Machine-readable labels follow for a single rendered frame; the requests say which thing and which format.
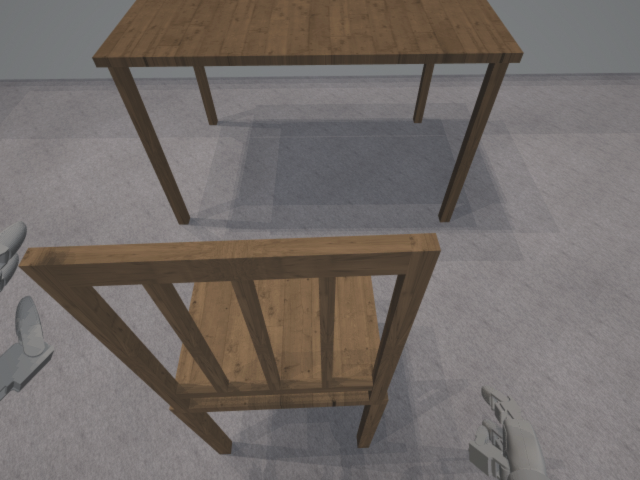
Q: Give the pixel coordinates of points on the robot right hand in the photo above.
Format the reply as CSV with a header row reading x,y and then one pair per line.
x,y
515,447

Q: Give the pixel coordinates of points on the table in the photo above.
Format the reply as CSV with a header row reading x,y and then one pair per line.
x,y
198,33

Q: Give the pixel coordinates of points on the robot left hand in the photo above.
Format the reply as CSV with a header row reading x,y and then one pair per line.
x,y
23,360

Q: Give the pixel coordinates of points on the chair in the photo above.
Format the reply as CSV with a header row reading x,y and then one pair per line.
x,y
272,323

